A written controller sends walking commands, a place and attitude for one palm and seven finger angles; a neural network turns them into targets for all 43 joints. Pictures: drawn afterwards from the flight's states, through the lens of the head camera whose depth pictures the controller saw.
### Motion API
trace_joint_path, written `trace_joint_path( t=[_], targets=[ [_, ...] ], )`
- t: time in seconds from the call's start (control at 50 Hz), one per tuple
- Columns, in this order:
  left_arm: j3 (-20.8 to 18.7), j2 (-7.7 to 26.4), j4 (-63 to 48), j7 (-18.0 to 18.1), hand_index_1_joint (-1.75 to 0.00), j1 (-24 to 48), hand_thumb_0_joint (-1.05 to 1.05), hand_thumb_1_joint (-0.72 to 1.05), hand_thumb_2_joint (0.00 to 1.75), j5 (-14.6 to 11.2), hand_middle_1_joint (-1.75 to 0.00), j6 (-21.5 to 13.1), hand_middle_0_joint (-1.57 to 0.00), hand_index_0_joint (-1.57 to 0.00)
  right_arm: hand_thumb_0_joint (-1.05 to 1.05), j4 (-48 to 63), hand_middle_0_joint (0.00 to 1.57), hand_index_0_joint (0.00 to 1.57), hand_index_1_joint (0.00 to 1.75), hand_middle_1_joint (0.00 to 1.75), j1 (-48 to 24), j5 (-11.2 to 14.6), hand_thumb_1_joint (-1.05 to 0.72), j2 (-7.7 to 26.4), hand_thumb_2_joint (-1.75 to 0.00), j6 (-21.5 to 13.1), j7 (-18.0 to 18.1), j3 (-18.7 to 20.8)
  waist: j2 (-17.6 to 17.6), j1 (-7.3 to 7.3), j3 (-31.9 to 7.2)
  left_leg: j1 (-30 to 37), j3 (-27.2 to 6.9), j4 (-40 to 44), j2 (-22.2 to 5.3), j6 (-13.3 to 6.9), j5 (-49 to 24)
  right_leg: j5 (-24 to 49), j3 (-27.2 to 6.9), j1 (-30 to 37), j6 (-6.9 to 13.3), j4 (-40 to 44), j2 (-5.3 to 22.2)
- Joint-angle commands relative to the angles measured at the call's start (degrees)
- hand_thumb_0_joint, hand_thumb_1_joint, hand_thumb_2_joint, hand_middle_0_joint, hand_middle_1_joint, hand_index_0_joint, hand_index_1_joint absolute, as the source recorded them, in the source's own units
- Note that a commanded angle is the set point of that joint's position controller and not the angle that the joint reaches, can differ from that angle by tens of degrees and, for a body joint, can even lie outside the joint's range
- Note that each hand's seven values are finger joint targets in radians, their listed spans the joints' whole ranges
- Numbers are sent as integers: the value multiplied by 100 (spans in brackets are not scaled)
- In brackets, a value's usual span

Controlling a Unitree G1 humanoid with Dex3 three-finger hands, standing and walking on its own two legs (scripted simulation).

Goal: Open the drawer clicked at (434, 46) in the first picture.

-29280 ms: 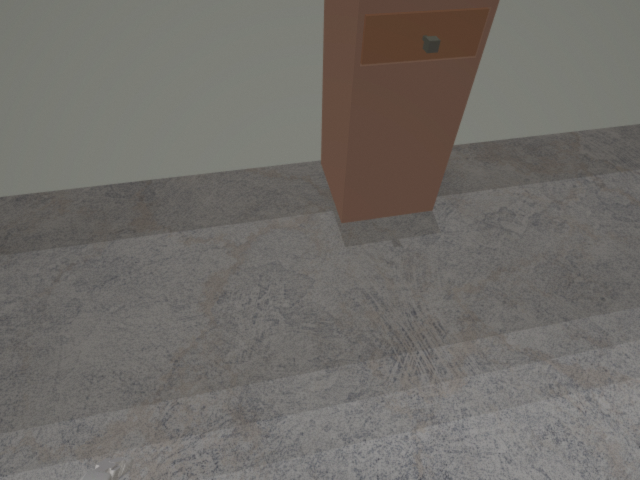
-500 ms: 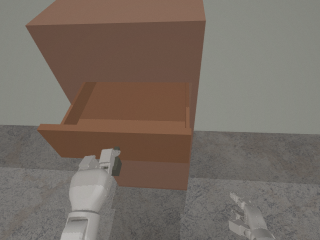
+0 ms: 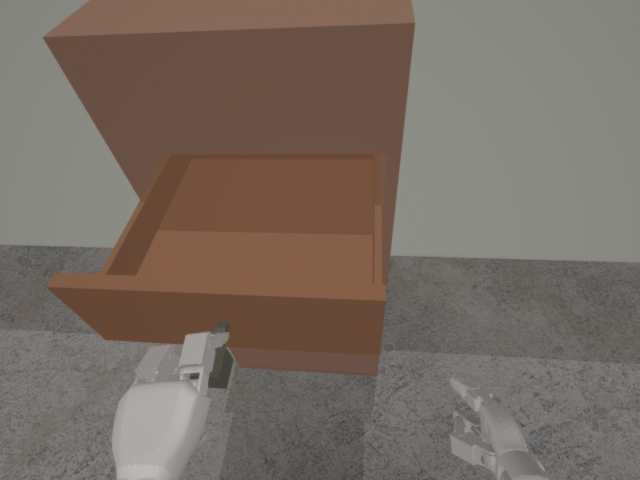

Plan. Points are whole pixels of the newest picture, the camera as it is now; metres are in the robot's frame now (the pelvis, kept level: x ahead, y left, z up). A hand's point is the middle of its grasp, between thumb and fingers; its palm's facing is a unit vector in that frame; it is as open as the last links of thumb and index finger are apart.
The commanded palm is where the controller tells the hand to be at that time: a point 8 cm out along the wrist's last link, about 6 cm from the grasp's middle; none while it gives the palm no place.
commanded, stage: pull the drawer open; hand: left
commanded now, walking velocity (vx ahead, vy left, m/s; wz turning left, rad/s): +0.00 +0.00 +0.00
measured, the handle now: (215, 352) +0.25 +0.16 +0.05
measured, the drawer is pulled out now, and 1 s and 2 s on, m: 0.24 0.30 0.29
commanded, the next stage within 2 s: open the thumb to release the handle in 1.12 s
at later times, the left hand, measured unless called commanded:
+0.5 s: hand (180, 467) +0.13 +0.17 +0.04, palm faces +0.09 -0.19 -0.98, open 8.3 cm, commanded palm +0.07 +0.18 +0.08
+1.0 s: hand out of the picture +0.11 +0.17 +0.04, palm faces +0.07 -0.18 -0.98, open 8.3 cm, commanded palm +0.05 +0.18 +0.08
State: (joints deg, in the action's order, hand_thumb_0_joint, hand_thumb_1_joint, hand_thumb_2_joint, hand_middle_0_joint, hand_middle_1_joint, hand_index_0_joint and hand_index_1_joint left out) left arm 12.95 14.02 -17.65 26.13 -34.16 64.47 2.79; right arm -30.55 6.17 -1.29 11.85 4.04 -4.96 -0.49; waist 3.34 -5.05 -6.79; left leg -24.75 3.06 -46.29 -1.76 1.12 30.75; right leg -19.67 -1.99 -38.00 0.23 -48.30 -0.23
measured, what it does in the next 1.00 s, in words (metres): stands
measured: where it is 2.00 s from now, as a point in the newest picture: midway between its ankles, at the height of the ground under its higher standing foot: outside the picture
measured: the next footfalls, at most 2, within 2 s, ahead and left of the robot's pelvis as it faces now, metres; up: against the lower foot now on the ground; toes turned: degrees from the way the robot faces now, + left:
none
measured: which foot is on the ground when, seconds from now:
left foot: down 0.00-1.00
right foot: down 0.00-1.00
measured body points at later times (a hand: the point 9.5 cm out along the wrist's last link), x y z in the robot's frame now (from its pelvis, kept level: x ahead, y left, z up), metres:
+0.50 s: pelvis -0.01 +0.00 -0.01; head +0.02 -0.04 +0.44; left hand +0.12 +0.17 +0.09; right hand +0.21 -0.20 -0.10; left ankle -0.08 +0.13 -0.70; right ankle +0.04 -0.12 -0.70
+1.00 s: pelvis -0.02 +0.00 -0.01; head +0.01 -0.04 +0.44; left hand +0.10 +0.17 +0.09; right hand +0.21 -0.20 -0.10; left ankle -0.08 +0.13 -0.70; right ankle +0.04 -0.12 -0.70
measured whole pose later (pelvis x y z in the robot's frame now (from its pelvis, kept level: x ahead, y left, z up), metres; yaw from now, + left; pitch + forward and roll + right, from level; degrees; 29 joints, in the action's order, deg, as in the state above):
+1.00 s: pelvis -0.02 +0.00 -0.01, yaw +0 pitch +10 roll +1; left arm 11.2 16.4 -24.4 29.6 -47.3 64.1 -2.0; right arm -27.8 7.9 -2.2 13.2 3.4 -4.8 -0.5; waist 3.3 -5.2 -7.2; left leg -28.3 3.5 -50.6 -1.6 1.0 31.6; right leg -19.7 -2.7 -41.6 0.2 -51.7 -0.3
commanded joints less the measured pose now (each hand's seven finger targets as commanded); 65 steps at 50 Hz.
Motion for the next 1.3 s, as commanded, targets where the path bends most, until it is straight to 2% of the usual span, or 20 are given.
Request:
trace_joint_path(
  t=[0.0, 0.06, 0.1, 0.16, 0.3, 0.32, 0.48, 0.56, 0.6, 0.62, 0.68, 0.92, 0.96, 1.1, 1.16, 1.18, 1.2, 1.22, 1.24, 1.28],
  targets=[
    [-496, 751, -1049, 292, -135, -801, 0, 90, 90, 48, -135, -2, -40, -40, 0, 1012, 20, 20, 30, 30, -753, 23, -90, 477, -90, -282, 9, 229, -598, -178, -816, -544, -150, 480, 240, -106, -2450, 1817, -122, 1767, 262, 478, -184],
    [-374, 604, -1035, 293, -135, -1134, 0, 90, 90, 4, -135, -51, -40, -40, 0, 1067, 20, 20, 30, 30, -719, 11, -90, 446, -90, -314, 11, 203, -624, -212, -747, -637, -121, 470, 285, -125, -2230, 1733, -106, 1789, 244, 478, -159],
    [-539, 787, -1096, 336, -135, -1189, 0, 90, 90, 2, -135, -65, -40, -40, 0, 1078, 20, 20, 30, 30, -731, 22, -90, 481, -90, -300, 22, 201, -588, -215, -788, -639, -126, 442, 261, -108, -2238, 1739, -176, 1770, 261, 485, -161],
    [-364, 597, -1131, 348, -135, -1496, 0, 90, 90, -16, -135, -125, -40, -40, 0, 1110, 20, 20, 30, 30, -718, 12, -90, 466, -90, -323, -15, 202, -575, -232, -669, -709, -126, 432, 278, -113, -2203, 1646, -129, 1690, 259, 437, -165],
    [-651, 877, -1238, 492, -135, -1546, 0, 90, 90, -2, -135, -200, -40, -40, 0, 1152, 20, 20, 30, 30, -701, -25, -90, 531, -90, -304, 20, 212, -678, -219, -677, -783, -128, 354, 291, -119, -1891, 1405, -332, 1603, 272, 558, -124],
    [-515, 723, -1235, 507, -135, -1641, 0, 90, 90, 12, -135, -207, -40, -40, 0, 1169, 20, 20, 30, 30, -719, -46, -90, 495, -90, -320, 8, 198, -631, -225, -636, -778, -118, 331, 321, -126, -1862, 1342, -327, 1550, 275, 550, -113],
    [-579, 772, -1368, 582, -135, -1894, 0, 90, 90, -8, -135, -302, -40, -40, 0, 1178, 20, 20, 30, 30, -622, -60, -90, 535, -90, -331, -16, 238, -655, -203, -718, -766, -145, 260, 283, -117, -1846, 1171, -270, 1379, 266, 495, -105],
    [-536, 733, -1320, 580, -135, -1941, 0, 90, 90, -4, -135, -327, -40, -40, 0, 1213, 20, 20, 30, 30, -635, -79, -90, 514, -90, -364, 8, 231, -724, -202, -519, -817, -163, 244, 313, -135, -1709, 1029, -294, 1253, 280, 534, -115],
    [-685, 891, -1392, 621, -135, -2019, 0, 90, 90, 2, -135, -336, -40, -40, 0, 1239, 20, 20, 30, 30, -638, -69, -90, 554, -90, -359, 14, 209, -638, -236, -653, -778, -185, 247, 277, -118, -1806, 1063, -334, 1302, 291, 508, -121],
    [-566, 752, -1397, 622, -135, -2097, 0, 90, 90, 5, -135, -344, -40, -40, 0, 1237, 20, 20, 30, 30, -651, -83, -90, 524, -90, -371, 3, 199, -588, -241, -646, -756, -170, 233, 291, -114, -1804, 1013, -305, 1250, 293, 475, -120],
    [-570, 790, -1445, 594, -135, -1979, 0, 90, 90, -11, -135, -352, -40, -40, 0, 1248, 20, 20, 30, 30, -608, -88, -90, 548, -90, -370, 5, 225, -744, -195, -615, -801, -168, 210, 290, -138, -1643, 811, -301, 1180, 267, 540, -85],
    [-791, 871, -1488, 646, -135, -2495, 0, 90, 90, -100, -135, -438, -40, -40, 0, 1260, 20, 20, 30, 30, -586, -79, -90, 534, -90, -392, 16, 183, -693, -238, -695, -816, -164, 152, 270, -121, -1931, 1354, -329, 1295, 273, 420, -85],
    [-797, 847, -1442, 627, -135, -2509, 0, 90, 90, -106, -135, -445, -40, -40, 0, 1261, 20, 20, 30, 30, -594, -68, -90, 534, -90, -383, 22, 213, -632, -246, -488, -888, -154, 193, 274, -121, -1754, 1191, -259, 1223, 271, 440, -97],
    [-1027, 1024, -1499, 676, -135, -2510, 0, 90, 90, -137, -135, -468, -40, -40, 0, 1290, 20, 20, 30, 30, -562, -77, -90, 561, -90, -372, 54, 215, -682, -241, -649, -855, -192, 132, 253, -126, -1772, 1213, -342, 1205, 291, 450, -87],
    [-882, 850, -1500, 659, -135, -2769, 0, 90, 90, -146, -135, -505, -40, -40, 0, 1282, 20, 20, 30, 30, -565, -74, -90, 531, -90, -391, 29, 220, -607, -265, -622, -899, -164, 124, 267, -119, -1879, 1342, -253, 1197, 279, 340, -106],
    [-877, 897, -1632, 668, -135, -2647, 0, 90, 90, -131, -135, -495, -40, -40, 0, 1303, 20, 20, 30, 30, -562, -95, -90, 570, -90, -384, 12, 227, -589, -242, -725, -865, -177, 97, 255, -114, -1949, 1303, -284, 1140, 276, 322, -79],
    [-822, 994, -1200, 747, -135, -474, 0, 90, 90, 193, -135, -313, -40, -40, 0, 1024, 20, 20, 30, 30, -549, -191, -90, 657, -90, -263, 96, 279, -745, 255, -427, -943, -312, 2, 334, -144, -1496, 945, -349, 506, 278, 427, -107],
    [-957, 911, -1177, 827, -134, -452, 0, 83, 87, 198, -134, -339, -40, -40, 0, 1138, 20, 20, 30, 30, -539, -232, -90, 589, -90, -277, 172, 342, -685, 26, -489, -913, -284, 87, 329, -169, -1254, 589, -268, 652, 272, 531, -102],
    [-867, 841, -897, 835, -134, -581, 0, 76, 84, 228, -134, -338, -39, -39, 0, 1106, 20, 20, 30, 30, -499, -211, -90, 559, -90, -320, 188, 335, -619, 44, -374, -915, -276, 92, 339, -160, -1112, 329, -217, 563, 285, 559, -96],
    [-800, 823, -853, 848, -132, -527, 0, 62, 78, 208, -132, -274, -38, -38, 0, 1106, 20, 20, 30, 30, -467, -190, -90, 574, -90, -348, 185, 343, -600, 22, -615, -795, -279, 113, 320, -161, -1113, 216, -116, 595, 276, 529, -82]
  ],
)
